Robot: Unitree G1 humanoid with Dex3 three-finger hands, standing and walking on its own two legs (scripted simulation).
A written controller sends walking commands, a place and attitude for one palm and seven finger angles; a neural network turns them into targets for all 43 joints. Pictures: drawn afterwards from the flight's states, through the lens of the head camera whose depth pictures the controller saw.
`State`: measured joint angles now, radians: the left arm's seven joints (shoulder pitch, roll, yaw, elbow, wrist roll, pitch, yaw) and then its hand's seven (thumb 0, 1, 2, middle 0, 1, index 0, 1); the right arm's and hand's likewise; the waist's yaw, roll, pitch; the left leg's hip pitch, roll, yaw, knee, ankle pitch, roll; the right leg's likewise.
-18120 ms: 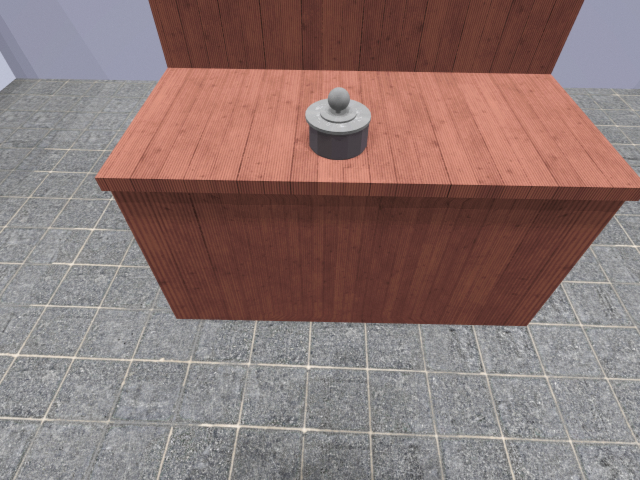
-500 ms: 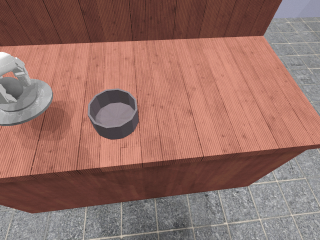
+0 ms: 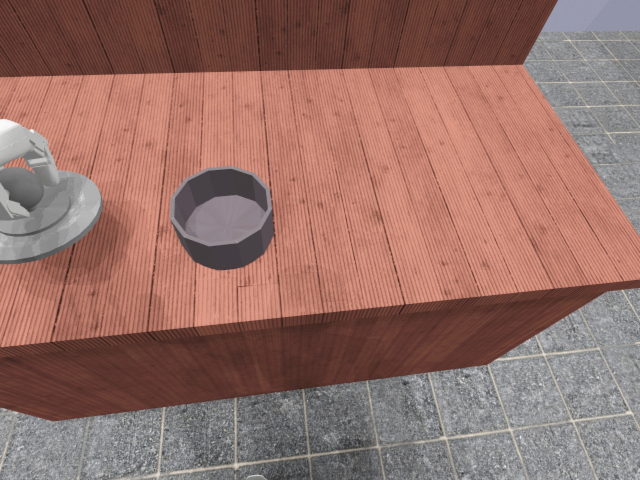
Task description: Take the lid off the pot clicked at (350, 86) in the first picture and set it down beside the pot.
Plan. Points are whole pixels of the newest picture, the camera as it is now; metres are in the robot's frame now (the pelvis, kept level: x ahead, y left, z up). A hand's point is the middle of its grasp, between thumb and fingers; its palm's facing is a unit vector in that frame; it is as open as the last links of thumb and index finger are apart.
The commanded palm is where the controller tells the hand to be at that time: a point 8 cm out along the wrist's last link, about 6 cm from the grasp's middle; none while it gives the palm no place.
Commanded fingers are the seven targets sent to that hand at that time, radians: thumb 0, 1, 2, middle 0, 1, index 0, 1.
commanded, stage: lower the lid onto the table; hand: left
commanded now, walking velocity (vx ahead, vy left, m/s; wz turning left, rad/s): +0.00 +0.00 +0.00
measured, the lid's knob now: (17, 188) +0.46 +0.36 +0.07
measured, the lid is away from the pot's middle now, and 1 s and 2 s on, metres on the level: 0.24 0.25 0.26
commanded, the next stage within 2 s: open the fingers wide in 1.34 s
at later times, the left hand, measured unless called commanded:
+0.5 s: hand (16, 202) +0.45 +0.37 +0.06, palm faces -0.47 -0.11 -0.87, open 8.0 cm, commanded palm +0.49 +0.36 +0.12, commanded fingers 0.00 0.63 0.98 -0.79 -1.05 -0.79 -1.04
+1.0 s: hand (28, 217) +0.45 +0.37 +0.02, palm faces -0.48 -0.10 -0.87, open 8.0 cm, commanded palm +0.50 +0.36 +0.08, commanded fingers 0.00 0.63 0.98 -0.79 -1.05 -0.79 -1.04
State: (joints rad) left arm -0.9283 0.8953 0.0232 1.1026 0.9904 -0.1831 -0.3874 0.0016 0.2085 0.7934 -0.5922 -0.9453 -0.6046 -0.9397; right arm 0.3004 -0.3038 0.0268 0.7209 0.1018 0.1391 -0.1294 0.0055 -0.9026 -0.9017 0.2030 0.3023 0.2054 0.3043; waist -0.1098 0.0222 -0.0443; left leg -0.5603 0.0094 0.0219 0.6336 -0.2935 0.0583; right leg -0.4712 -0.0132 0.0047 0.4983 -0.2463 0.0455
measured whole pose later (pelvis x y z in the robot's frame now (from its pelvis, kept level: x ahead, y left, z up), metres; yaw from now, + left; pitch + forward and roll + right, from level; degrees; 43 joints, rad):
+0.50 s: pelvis +0.00 +0.02 -0.01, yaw -1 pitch +15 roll -4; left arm -0.93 0.90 0.06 1.16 1.03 -0.21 -0.34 0.00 0.21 0.79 -0.59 -0.94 -0.60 -0.94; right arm 0.33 -0.29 0.02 0.71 0.08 0.14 -0.12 0.01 -0.90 -0.90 0.20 0.30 0.21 0.30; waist -0.13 0.02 -0.07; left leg -0.65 0.01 0.04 0.70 -0.32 0.08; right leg -0.56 -0.02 0.02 0.55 -0.26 0.03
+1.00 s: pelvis -0.01 +0.03 -0.02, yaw -2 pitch +18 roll -5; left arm -0.95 0.89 0.04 1.20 1.06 -0.21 -0.28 0.00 0.21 0.79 -0.59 -0.95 -0.60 -0.94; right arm 0.35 -0.29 0.03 0.70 0.07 0.15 -0.11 0.00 -0.90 -0.90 0.20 0.30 0.21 0.30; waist -0.15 0.02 -0.08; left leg -0.75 0.01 0.04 0.78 -0.35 0.10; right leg -0.65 -0.01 0.02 0.62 -0.28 0.02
